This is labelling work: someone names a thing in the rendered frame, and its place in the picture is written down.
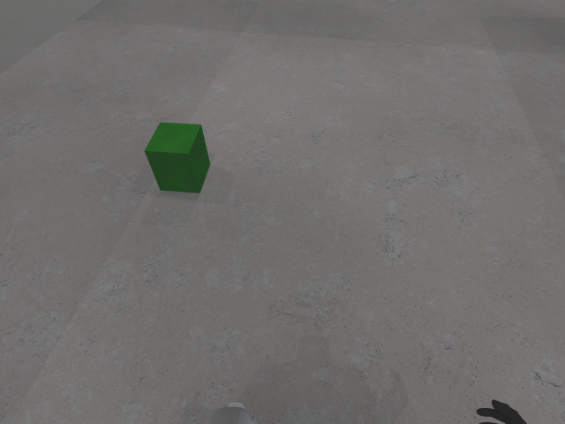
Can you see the carton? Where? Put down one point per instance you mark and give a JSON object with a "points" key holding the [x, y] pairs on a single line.
{"points": [[177, 154]]}

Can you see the right robot hand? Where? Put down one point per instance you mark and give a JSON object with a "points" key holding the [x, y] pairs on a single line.
{"points": [[502, 412]]}

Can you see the robot left thigh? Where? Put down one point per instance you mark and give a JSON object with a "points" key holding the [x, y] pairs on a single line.
{"points": [[231, 415]]}

